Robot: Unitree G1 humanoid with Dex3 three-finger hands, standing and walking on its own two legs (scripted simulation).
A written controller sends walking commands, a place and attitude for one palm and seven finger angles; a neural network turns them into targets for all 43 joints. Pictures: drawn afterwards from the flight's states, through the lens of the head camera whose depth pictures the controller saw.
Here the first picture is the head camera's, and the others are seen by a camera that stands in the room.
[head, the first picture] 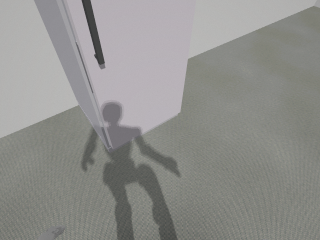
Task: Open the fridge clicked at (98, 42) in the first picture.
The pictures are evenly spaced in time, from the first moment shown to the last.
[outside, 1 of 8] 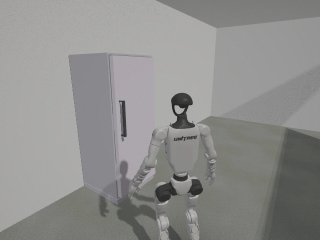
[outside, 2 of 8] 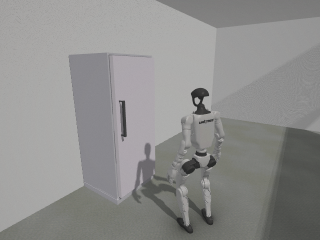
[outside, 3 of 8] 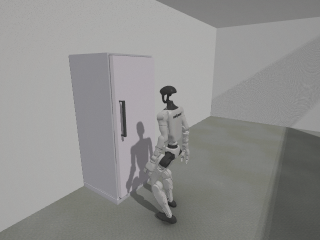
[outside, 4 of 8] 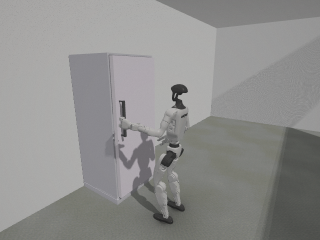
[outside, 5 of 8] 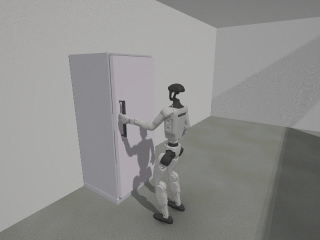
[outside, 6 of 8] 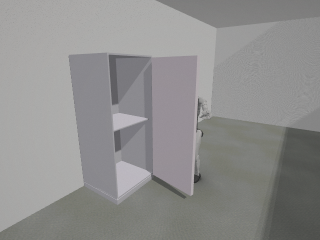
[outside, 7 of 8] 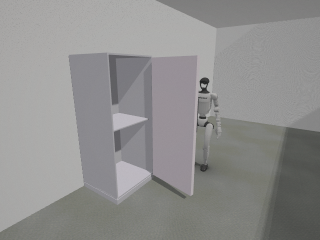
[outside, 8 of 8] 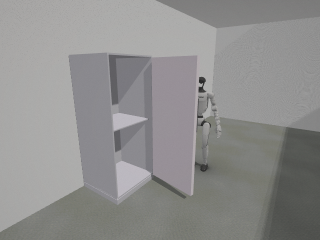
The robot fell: no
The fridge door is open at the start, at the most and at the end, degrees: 0 86 80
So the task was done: yes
